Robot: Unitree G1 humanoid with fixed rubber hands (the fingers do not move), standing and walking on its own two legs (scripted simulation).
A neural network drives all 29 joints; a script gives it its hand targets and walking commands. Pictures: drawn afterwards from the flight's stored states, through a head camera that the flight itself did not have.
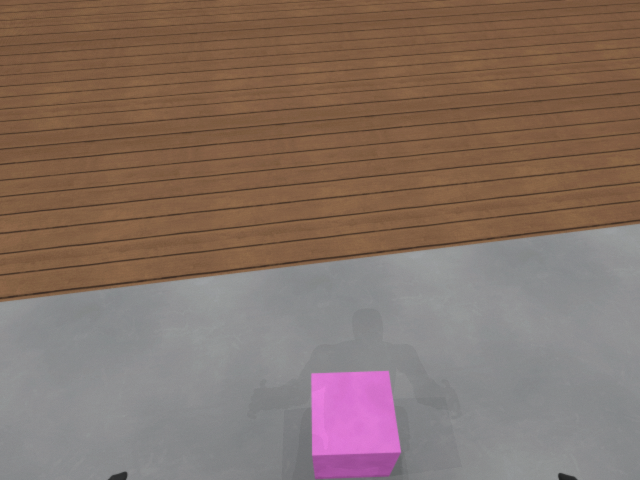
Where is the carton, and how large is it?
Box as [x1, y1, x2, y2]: [311, 371, 400, 478]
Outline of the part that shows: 388,371 311,373 312,457 315,478 389,475 400,453 400,448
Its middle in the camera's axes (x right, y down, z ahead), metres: +0.08 +0.51 +1.07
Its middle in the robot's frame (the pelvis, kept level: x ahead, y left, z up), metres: +0.40 -0.05 -0.66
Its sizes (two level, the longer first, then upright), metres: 0.210 0.200 0.250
